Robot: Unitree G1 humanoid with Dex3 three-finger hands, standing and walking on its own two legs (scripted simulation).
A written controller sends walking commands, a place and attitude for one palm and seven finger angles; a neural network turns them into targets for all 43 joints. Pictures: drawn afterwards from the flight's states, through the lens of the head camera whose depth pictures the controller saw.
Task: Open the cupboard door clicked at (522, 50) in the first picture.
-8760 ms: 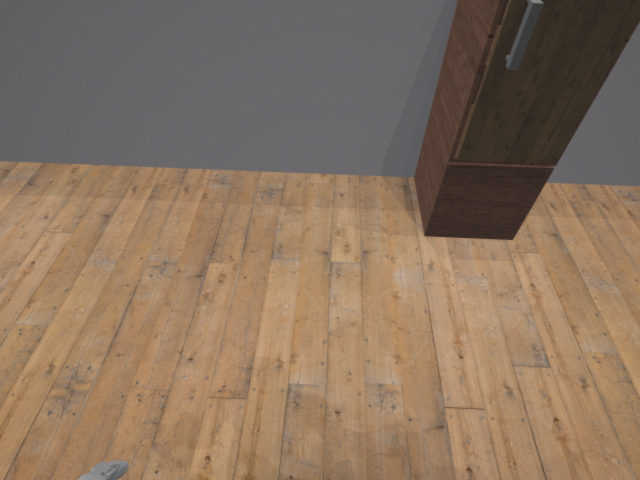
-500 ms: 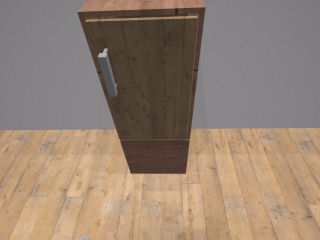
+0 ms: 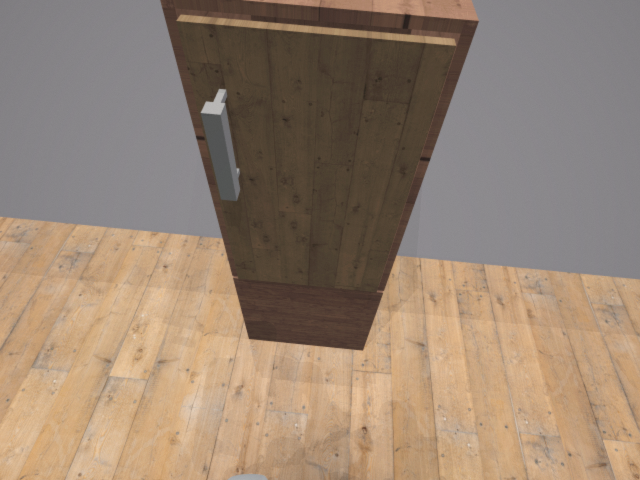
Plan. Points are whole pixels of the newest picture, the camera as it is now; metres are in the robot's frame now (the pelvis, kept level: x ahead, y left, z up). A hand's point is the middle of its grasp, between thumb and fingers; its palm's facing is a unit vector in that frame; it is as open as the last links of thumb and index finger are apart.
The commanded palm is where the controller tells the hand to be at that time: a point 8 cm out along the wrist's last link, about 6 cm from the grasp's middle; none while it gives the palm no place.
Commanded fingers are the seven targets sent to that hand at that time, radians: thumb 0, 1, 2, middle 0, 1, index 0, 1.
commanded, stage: come to a stop and stand still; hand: left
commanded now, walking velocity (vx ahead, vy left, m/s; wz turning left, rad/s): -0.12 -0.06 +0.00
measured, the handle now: (226, 147) +0.53 +0.20 +0.09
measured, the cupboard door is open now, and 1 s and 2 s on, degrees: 0 0 0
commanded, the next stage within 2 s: look again from close up in 1.18 s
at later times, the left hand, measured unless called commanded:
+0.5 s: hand out of the picture +0.03 +0.14 -0.16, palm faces +0.02 -0.97 -0.23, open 7.4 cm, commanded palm none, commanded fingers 0.00 0.90 0.90 -0.20 -0.30 -0.20 -0.30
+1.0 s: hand out of the picture -0.03 +0.10 -0.17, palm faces +0.02 -0.98 -0.17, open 7.4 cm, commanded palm none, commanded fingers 0.00 0.90 0.90 -0.20 -0.30 -0.20 -0.30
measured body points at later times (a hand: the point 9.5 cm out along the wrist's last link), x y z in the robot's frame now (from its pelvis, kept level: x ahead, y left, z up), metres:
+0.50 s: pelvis -0.03 -0.05 +0.00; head -0.04 -0.06 +0.45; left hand +0.03 +0.19 -0.14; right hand +0.00 -0.27 -0.16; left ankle +0.00 +0.07 -0.73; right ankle -0.04 -0.13 -0.73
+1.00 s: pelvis -0.01 -0.06 +0.01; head +0.00 -0.07 +0.46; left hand -0.03 +0.15 -0.15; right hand -0.02 -0.27 -0.16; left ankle +0.01 +0.07 -0.73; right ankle -0.04 -0.13 -0.73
